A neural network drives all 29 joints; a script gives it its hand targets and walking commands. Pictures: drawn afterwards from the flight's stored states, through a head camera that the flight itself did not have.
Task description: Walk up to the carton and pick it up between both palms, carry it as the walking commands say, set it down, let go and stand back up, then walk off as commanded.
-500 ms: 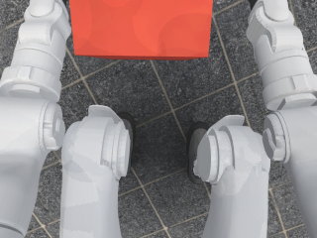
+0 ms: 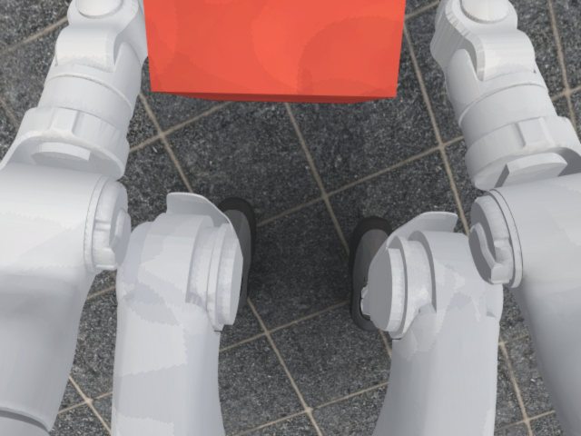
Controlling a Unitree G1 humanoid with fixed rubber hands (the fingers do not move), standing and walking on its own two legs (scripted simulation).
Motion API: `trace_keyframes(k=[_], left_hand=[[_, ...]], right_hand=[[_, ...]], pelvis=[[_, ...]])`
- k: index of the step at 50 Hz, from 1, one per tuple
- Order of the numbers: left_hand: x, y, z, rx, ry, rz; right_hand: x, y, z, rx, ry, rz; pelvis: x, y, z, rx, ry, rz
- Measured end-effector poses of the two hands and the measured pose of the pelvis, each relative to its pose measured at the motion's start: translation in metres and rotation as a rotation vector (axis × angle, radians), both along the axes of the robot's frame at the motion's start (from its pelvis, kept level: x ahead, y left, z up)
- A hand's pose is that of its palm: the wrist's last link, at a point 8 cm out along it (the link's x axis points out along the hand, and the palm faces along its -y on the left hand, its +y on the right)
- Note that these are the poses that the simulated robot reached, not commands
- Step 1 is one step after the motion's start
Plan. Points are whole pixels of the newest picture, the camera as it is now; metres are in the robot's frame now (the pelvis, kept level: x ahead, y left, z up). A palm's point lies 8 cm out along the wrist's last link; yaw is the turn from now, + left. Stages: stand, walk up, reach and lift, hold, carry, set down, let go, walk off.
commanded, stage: reach and lift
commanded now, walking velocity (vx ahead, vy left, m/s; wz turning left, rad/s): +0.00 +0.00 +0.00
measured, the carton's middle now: (279, 5) +0.53 +0.06 -0.23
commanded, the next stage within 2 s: none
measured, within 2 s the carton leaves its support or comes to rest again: leaves its support in 0.68 s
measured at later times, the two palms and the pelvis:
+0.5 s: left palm out of the picture +0.53 +0.21 -0.17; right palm out of the picture +0.56 -0.09 -0.17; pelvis +0.00 +0.00 -0.01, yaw +0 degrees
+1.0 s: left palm out of the picture +0.53 +0.20 -0.14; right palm out of the picture +0.56 -0.10 -0.13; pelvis +0.00 -0.01 +0.00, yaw +0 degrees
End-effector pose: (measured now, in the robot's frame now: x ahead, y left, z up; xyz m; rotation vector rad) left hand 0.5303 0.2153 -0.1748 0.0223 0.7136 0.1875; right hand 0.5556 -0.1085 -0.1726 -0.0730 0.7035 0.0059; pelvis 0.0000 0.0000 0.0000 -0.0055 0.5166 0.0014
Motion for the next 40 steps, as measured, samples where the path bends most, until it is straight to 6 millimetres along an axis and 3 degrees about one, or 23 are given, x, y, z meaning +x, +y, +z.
trace_keyframes(k=[7, 29, 40], left_hand=[[-0.001, -0.004, 0.0, 0.002, 0.003, 0.001], [0.005, -0.008, 0.003, -0.01, 0.058, -0.017], [0.011, -0.02, 0.011, 0.021, 0.041, -0.027]], right_hand=[[0.0, 0.016, 0.0, 0.001, 0.005, 0.003], [0.003, 0.012, 0.004, -0.013, 0.054, -0.028], [0.008, 0.003, 0.015, -0.043, 0.03, -0.042]], pelvis=[[0.0, 0.0, 0.002, 0.0, 0.005, 0.002], [0.005, 0.003, -0.013, -0.003, -0.02, 0.002], [0.003, 0.0, -0.008, 0.0, -0.047, 0.0]])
